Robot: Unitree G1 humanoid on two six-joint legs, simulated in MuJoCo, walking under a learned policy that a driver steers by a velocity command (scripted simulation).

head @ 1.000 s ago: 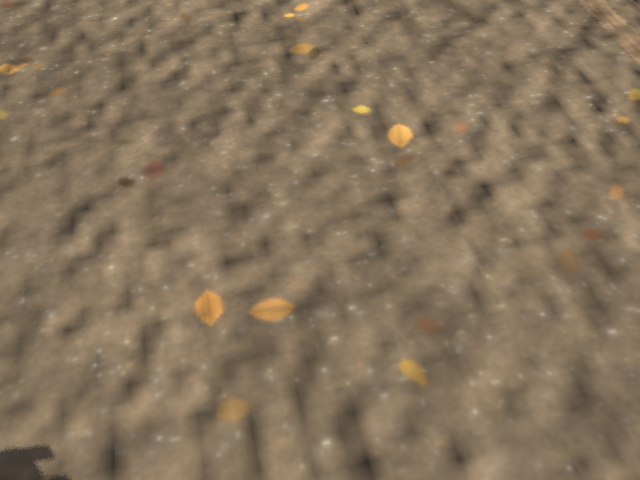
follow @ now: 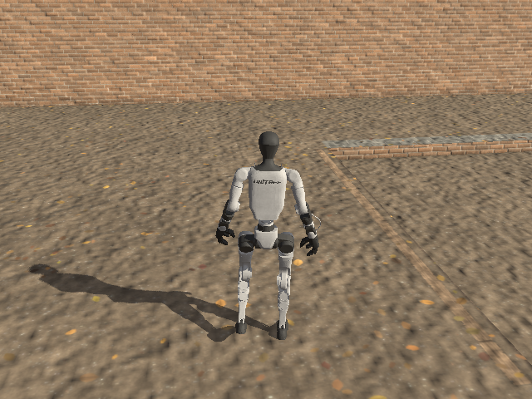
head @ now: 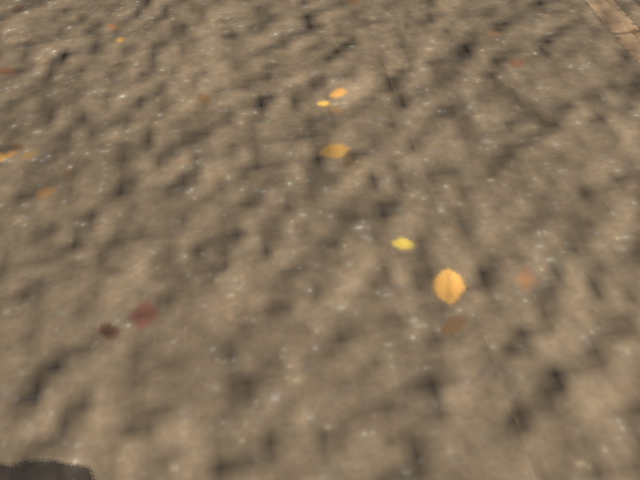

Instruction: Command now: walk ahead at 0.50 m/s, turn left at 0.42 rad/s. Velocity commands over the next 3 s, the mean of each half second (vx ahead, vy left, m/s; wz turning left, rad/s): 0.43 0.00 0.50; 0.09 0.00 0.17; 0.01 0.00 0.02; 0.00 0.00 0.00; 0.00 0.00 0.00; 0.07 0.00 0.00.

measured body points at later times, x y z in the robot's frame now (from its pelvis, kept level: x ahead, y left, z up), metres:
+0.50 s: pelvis +0.24 +0.07 -0.01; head +0.30 +0.10 +0.43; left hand +0.28 +0.38 -0.13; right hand +0.47 -0.15 -0.11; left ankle +0.30 +0.16 -0.74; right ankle +0.19 -0.11 -0.63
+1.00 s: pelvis +0.37 +0.07 +0.00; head +0.38 +0.06 +0.44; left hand +0.40 +0.36 -0.12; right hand +0.57 -0.12 -0.13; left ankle +0.30 +0.16 -0.74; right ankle +0.45 -0.04 -0.74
